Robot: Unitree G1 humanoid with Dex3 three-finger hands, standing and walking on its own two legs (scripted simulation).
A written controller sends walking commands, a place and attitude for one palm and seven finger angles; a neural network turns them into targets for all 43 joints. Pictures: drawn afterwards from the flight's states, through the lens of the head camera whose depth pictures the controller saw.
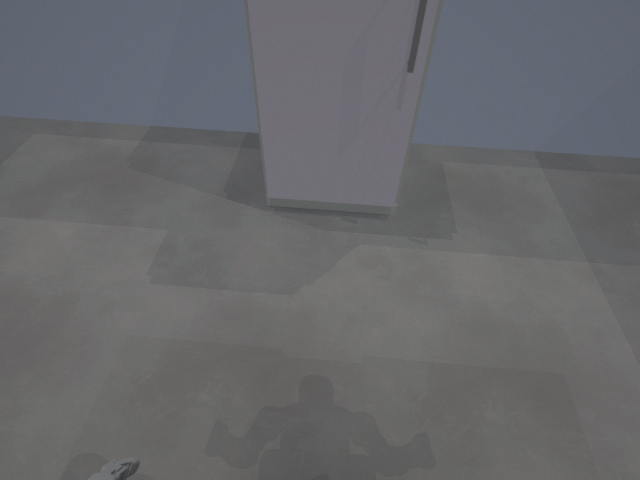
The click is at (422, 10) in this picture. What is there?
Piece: fridge door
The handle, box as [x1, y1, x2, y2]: [407, 0, 426, 72]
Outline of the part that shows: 426,0 420,0 410,56 408,60 407,72 412,72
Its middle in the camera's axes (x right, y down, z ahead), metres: +0.28 -0.67 +1.09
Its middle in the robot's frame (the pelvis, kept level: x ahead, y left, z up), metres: +1.29 -0.21 +0.14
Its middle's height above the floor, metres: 0.90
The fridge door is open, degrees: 0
